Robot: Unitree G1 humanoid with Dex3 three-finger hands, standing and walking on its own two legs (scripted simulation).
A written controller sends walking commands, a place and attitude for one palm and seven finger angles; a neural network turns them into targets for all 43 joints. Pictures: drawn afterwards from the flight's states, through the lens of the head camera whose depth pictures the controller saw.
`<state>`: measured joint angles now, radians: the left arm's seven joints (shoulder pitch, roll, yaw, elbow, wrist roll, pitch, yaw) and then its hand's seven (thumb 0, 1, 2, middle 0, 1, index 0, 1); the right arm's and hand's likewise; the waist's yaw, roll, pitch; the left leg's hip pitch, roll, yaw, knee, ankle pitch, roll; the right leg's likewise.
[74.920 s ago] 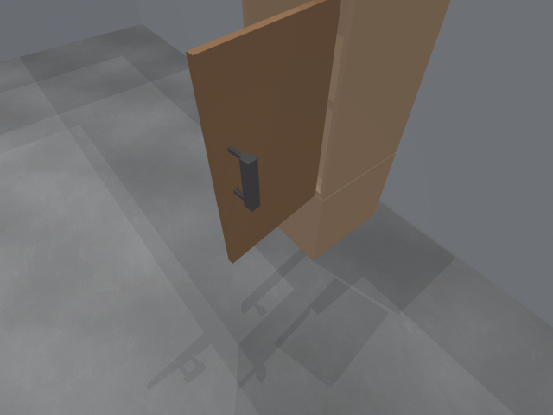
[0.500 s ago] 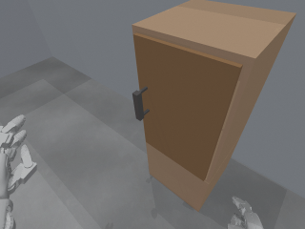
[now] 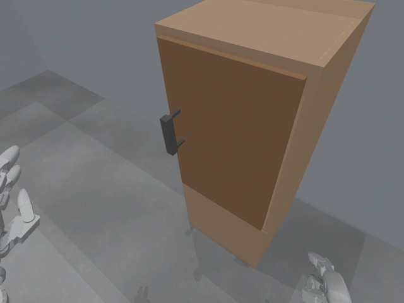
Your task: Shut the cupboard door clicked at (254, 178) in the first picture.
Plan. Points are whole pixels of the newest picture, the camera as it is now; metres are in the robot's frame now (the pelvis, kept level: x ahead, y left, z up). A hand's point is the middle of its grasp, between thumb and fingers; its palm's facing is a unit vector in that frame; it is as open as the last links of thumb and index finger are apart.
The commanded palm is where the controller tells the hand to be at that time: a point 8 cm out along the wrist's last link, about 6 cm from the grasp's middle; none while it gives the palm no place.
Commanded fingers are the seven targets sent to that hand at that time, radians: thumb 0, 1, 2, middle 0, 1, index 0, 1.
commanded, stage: step back with the hand held close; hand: left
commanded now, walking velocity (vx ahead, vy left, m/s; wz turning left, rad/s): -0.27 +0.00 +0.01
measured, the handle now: (174, 131) +0.59 +0.14 -0.02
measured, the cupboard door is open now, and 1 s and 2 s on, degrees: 0 0 0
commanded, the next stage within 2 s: stop stepping back and stand still in 1.08 s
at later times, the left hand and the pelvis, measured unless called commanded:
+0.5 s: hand out of the picture +0.13 +0.29 +0.15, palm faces +0.44 -0.76 -0.47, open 7.4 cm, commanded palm +0.07 +0.32 +0.18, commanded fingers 0.00 0.90 0.90 -0.20 -0.30 -0.20 -0.30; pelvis -0.07 +0.02 -0.01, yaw +0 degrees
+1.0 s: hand out of the picture +0.05 +0.31 +0.17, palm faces +0.49 -0.76 -0.43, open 7.4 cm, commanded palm -0.01 +0.33 +0.18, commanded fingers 0.00 0.90 0.90 -0.20 -0.30 -0.20 -0.30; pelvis -0.14 +0.03 -0.01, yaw +1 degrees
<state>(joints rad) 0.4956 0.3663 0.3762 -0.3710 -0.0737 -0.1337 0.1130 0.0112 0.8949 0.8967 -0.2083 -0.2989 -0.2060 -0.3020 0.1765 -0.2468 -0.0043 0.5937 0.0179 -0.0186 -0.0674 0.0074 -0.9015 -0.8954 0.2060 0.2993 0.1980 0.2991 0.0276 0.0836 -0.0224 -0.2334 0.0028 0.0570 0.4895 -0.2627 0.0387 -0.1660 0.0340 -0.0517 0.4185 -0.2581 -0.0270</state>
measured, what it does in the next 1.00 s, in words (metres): walks backwards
